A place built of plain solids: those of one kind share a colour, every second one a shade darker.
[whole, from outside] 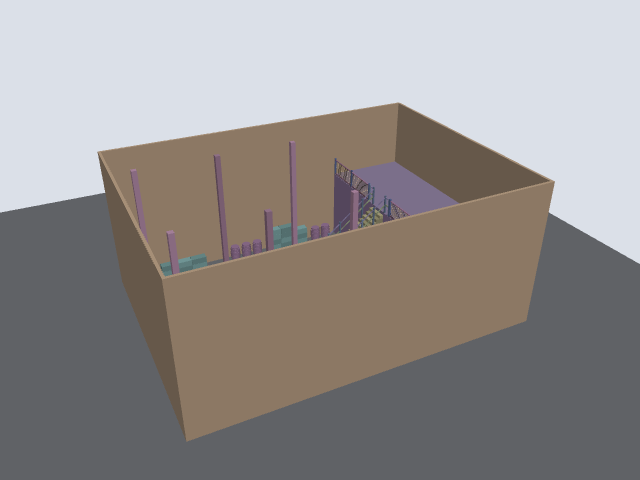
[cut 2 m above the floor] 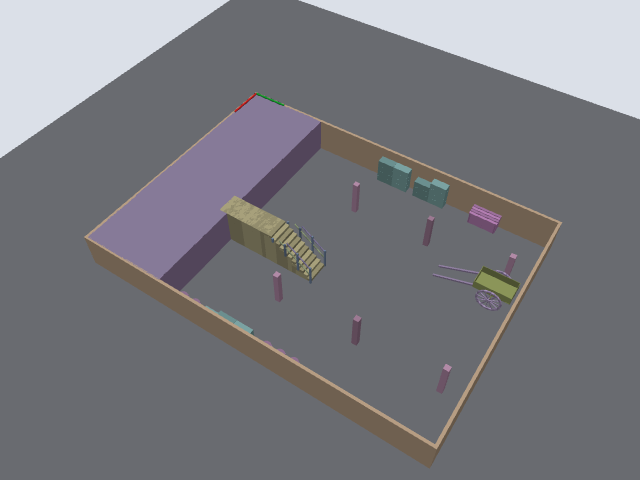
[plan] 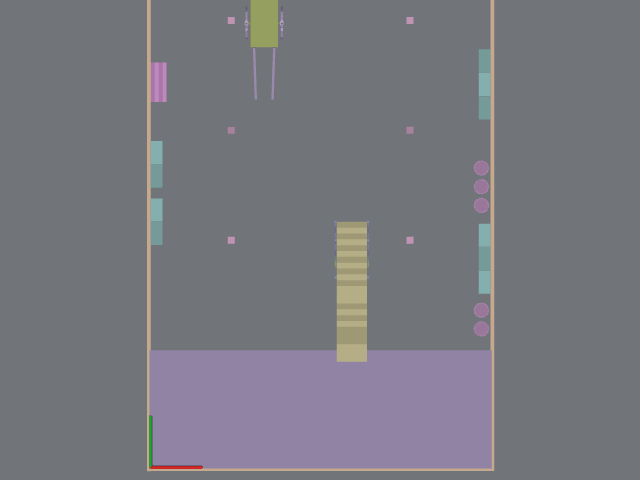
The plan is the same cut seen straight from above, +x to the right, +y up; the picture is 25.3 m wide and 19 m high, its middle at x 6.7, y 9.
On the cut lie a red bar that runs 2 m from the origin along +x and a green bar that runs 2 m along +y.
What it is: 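An aisled barn 13.4 x 18.7 m, 8.4 m high; a nave 7.1 m broad between two rows of posts 0.28 m square, 4.3 m apart, aisles 3.2 m broad; at the rear a loft 4.6 m deep at 4.30 m over closed bays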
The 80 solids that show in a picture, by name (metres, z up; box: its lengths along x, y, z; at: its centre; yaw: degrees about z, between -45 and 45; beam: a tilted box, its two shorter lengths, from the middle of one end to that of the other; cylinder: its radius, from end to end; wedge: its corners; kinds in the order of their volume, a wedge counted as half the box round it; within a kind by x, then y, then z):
{
 "loft_1": {"box": [13.55, 4.69, 4.35], "at": [6.72, 2.29, 2.13]},
 "wall_1": {"box": [0.15, 19.03, 8.41], "at": [-0.07, 9.37, 4.16]},
 "wall_2": {"box": [13.75, 0.15, 8.41], "at": [6.72, -0.07, 4.16]},
 "wall_3": {"box": [13.75, 0.15, 8.41], "at": [6.72, 18.8, 4.16]},
 "wall_4": {"box": [0.15, 19.03, 8.41], "at": [13.53, 9.37, 4.16]},
 "stair_1": {"box": [1.2, 0.69, 4.16], "at": [7.96, 4.53, 2.03]},
 "stair_2": {"box": [1.2, 0.69, 3.98], "at": [7.96, 4.76, 1.94]},
 "stair_3": {"box": [1.2, 0.69, 3.79], "at": [7.96, 4.99, 1.84]},
 "stair_4": {"box": [1.2, 0.69, 3.6], "at": [7.96, 5.22, 1.75]},
 "stair_5": {"box": [1.2, 0.69, 3.42], "at": [7.96, 5.45, 1.66]},
 "stair_6": {"box": [1.2, 0.69, 3.23], "at": [7.96, 5.68, 1.56]},
 "stair_7": {"box": [1.2, 0.69, 3.04], "at": [7.96, 5.91, 1.47]},
 "stair_8": {"box": [1.2, 0.69, 2.85], "at": [7.96, 6.14, 1.38]},
 "stair_9": {"box": [1.2, 0.69, 2.67], "at": [7.96, 6.37, 1.28]},
 "stair_10": {"box": [1.2, 0.69, 2.48], "at": [7.96, 6.6, 1.19]},
 "stair_11": {"box": [1.2, 0.69, 2.29], "at": [7.96, 6.83, 1.1]},
 "stair_12": {"box": [1.2, 0.69, 2.11], "at": [7.96, 7.07, 1.0]},
 "stair_13": {"box": [1.2, 0.69, 1.92], "at": [7.96, 7.3, 0.91]},
 "stair_14": {"box": [1.2, 0.69, 1.73], "at": [7.96, 7.53, 0.82]},
 "stair_15": {"box": [1.2, 0.69, 1.55], "at": [7.96, 7.76, 0.72]},
 "stair_16": {"box": [1.2, 0.69, 1.36], "at": [7.96, 7.99, 0.63]},
 "stair_17": {"box": [1.2, 0.69, 1.17], "at": [7.96, 8.22, 0.54]},
 "stair_18": {"box": [1.2, 0.69, 0.98], "at": [7.96, 8.45, 0.44]},
 "stair_19": {"box": [1.2, 0.69, 0.8], "at": [7.96, 8.68, 0.35]},
 "stair_20": {"box": [1.2, 0.69, 0.61], "at": [7.96, 8.91, 0.26]},
 "stair_21": {"box": [1.2, 0.69, 0.42], "at": [7.96, 9.14, 0.16]},
 "stair_22": {"box": [1.2, 0.69, 0.24], "at": [7.96, 9.37, 0.07]},
 "bales_1": {"box": [0.46, 0.92, 0.41], "at": [0.24, 9.26, 0.15]},
 "bales_2": {"box": [0.46, 0.92, 0.36], "at": [0.24, 9.26, 0.54]},
 "bales_3": {"box": [0.46, 0.92, 0.36], "at": [0.24, 9.26, 0.9]},
 "bales_4": {"box": [0.46, 0.92, 0.36], "at": [0.24, 9.26, 1.26]},
 "bales_5": {"box": [0.46, 0.92, 0.41], "at": [0.24, 10.19, 0.15]},
 "bales_6": {"box": [0.46, 0.92, 0.36], "at": [0.24, 10.19, 0.54]},
 "bales_7": {"box": [0.46, 0.92, 0.36], "at": [0.24, 10.19, 0.9]},
 "bales_8": {"box": [0.46, 0.92, 0.36], "at": [0.24, 10.19, 1.26]},
 "bales_9": {"box": [0.46, 0.92, 0.41], "at": [0.24, 11.53, 0.15]},
 "bales_10": {"box": [0.46, 0.92, 0.36], "at": [0.24, 11.53, 0.54]},
 "bales_11": {"box": [0.46, 0.92, 0.36], "at": [0.24, 11.53, 0.9]},
 "bales_12": {"box": [0.46, 0.92, 0.41], "at": [0.24, 12.46, 0.15]},
 "bales_13": {"box": [0.46, 0.92, 0.36], "at": [0.24, 12.46, 0.54]},
 "bales_14": {"box": [0.46, 0.92, 0.36], "at": [0.24, 12.46, 0.9]},
 "bales_15": {"box": [0.46, 0.92, 0.36], "at": [0.24, 12.46, 1.26]},
 "bales_16": {"box": [0.46, 0.92, 0.36], "at": [13.21, 7.33, 0.54]},
 "bales_17": {"box": [0.46, 0.92, 0.36], "at": [13.21, 7.33, 0.9]},
 "bales_18": {"box": [0.46, 0.92, 0.41], "at": [13.21, 8.26, 0.15]},
 "bales_19": {"box": [0.46, 0.92, 0.36], "at": [13.21, 8.26, 0.54]},
 "bales_20": {"box": [0.46, 0.92, 0.36], "at": [13.21, 8.26, 0.9]},
 "bales_21": {"box": [0.46, 0.92, 0.36], "at": [13.21, 8.26, 1.26]},
 "bales_22": {"box": [0.46, 0.92, 0.36], "at": [13.21, 9.19, 1.26]},
 "bales_23": {"box": [0.46, 0.92, 0.41], "at": [13.21, 14.23, 0.15]},
 "bales_24": {"box": [0.46, 0.92, 0.36], "at": [13.21, 14.23, 0.54]},
 "bales_25": {"box": [0.46, 0.92, 0.41], "at": [13.21, 15.16, 0.15]},
 "bales_26": {"box": [0.46, 0.92, 0.36], "at": [13.21, 15.16, 0.54]},
 "bales_27": {"box": [0.46, 0.92, 0.36], "at": [13.21, 16.09, 0.54]},
 "post_1": {"box": [0.28, 0.28, 8.41], "at": [3.19, 8.99, 4.16]},
 "post_2": {"box": [0.28, 0.28, 8.41], "at": [3.19, 13.34, 4.16]},
 "post_3": {"box": [0.28, 0.28, 8.41], "at": [3.19, 17.69, 4.16]},
 "post_4": {"box": [0.28, 0.28, 8.41], "at": [10.26, 8.99, 4.16]},
 "post_5": {"box": [0.28, 0.28, 8.41], "at": [10.26, 13.34, 4.16]},
 "post_6": {"box": [0.28, 0.28, 8.41], "at": [10.26, 17.69, 4.16]},
 "bin_1": {"box": [0.16, 1.57, 0.18], "at": [0.08, 15.24, 0.78]},
 "bin_2": {"box": [0.16, 1.57, 0.15], "at": [0.24, 15.24, 0.76]},
 "bin_3": {"box": [0.6, 1.53, 0.74], "at": [0.3, 15.24, 0.32]},
 "bin_4": {"box": [0.16, 1.57, 0.11], "at": [0.39, 15.24, 0.74]},
 "bin_5": {"box": [0.16, 1.57, 0.07], "at": [0.55, 15.24, 0.72]},
 "face_1": {"box": [7.36, 0.012, 4.32], "at": [3.68, 4.65, 2.11]},
 "face_2": {"box": [4.89, 0.012, 4.32], "at": [11.01, 4.65, 2.11]},
 "cart_rod_1": {"wedge": [[4.04, 16.61, 0.87], [4.04, 16.64, 0.79], [4.11, 14.56, 0.09], [4.11, 14.59, 0.0], [4.14, 16.62, 0.87], [4.14, 16.65, 0.79], [4.21, 14.57, 0.09], [4.21, 14.6, 0.0]]},
 "cart_rod_2": {"wedge": [[4.77, 14.57, 0.09], [4.77, 14.6, 0.0], [4.84, 16.62, 0.87], [4.84, 16.65, 0.79], [4.87, 14.56, 0.09], [4.87, 14.59, 0.0], [4.94, 16.61, 0.87], [4.94, 16.64, 0.79]]},
 "cart_1": {"box": [0.029, 1.9, 0.42], "at": [3.96, 17.58, 1.1]},
 "cart_2": {"box": [1.1, 1.9, 0.03], "at": [4.49, 17.58, 0.88]},
 "cart_3": {"box": [0.029, 1.9, 0.42], "at": [5.03, 17.58, 1.1]},
 "cask_1": {"cylinder": 0.26, "from": [13.09, 5.48, 0.85], "to": [13.09, 5.48, 0.9]},
 "cask_2": {"cylinder": 0.26, "from": [13.09, 6.22, 0.85], "to": [13.09, 6.22, 0.9]},
 "cask_3": {"cylinder": 0.26, "from": [13.09, 10.37, 0.85], "to": [13.09, 10.37, 0.9]},
 "cask_4": {"cylinder": 0.26, "from": [13.09, 11.11, 0.85], "to": [13.09, 11.11, 0.9]},
 "cask_5": {"cylinder": 0.26, "from": [13.09, 11.85, 0.85], "to": [13.09, 11.85, 0.9]},
 "stair_guard_post_1": {"box": [0.09, 0.09, 1.28], "at": [7.31, 8.99, 1.18]},
 "stair_guard_post_2": {"box": [0.09, 0.09, 1.28], "at": [8.61, 8.99, 1.18]},
 "stair_guard_post_3": {"box": [0.09, 0.09, 1.27], "at": [8.61, 9.72, 0.59]}
}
